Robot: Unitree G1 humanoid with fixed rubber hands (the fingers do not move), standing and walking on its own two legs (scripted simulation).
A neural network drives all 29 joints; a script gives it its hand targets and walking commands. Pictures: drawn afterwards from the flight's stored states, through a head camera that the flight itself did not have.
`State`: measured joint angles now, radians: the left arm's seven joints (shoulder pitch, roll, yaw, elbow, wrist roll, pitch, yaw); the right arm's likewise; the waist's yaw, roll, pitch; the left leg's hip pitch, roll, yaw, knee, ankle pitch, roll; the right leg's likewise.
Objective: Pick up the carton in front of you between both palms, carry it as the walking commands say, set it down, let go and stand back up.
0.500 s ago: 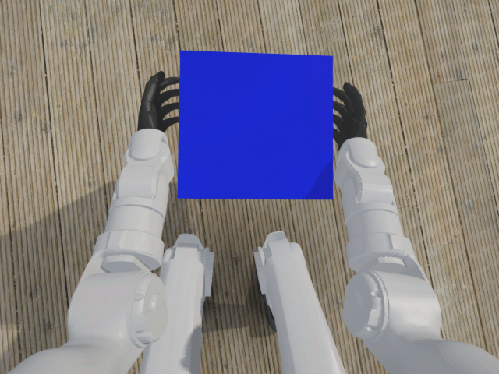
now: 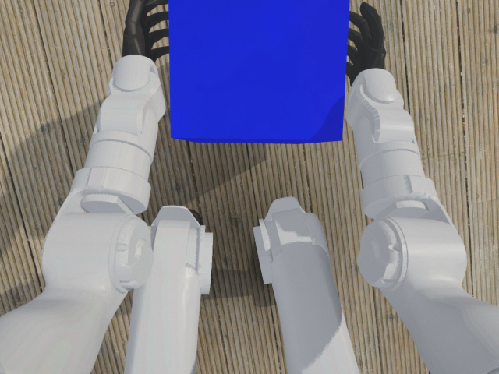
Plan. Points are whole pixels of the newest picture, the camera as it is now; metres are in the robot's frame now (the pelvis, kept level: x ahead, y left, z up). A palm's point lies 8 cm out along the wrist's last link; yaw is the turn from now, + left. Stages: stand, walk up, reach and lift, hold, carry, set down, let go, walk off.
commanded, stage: set down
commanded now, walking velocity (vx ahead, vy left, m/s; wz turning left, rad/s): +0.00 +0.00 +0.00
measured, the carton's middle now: (252, 78) +0.50 -0.04 -0.23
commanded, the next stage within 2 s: none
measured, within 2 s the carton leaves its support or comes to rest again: rests again in 1.12 s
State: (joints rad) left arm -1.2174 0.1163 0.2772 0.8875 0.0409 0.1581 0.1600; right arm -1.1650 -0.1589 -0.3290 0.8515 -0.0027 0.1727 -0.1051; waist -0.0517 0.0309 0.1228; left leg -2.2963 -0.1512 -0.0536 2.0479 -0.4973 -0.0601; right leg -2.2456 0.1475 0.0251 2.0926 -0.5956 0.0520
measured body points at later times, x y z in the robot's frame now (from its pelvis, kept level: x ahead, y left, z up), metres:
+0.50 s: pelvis +0.00 +0.00 -0.03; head +0.34 -0.02 +0.27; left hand +0.53 +0.11 -0.19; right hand +0.50 -0.19 -0.19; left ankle +0.12 +0.12 -0.36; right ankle +0.10 -0.11 -0.36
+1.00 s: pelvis +0.00 +0.00 -0.04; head +0.34 -0.02 +0.26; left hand +0.53 +0.12 -0.20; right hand +0.50 -0.19 -0.20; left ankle +0.12 +0.11 -0.36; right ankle +0.10 -0.11 -0.36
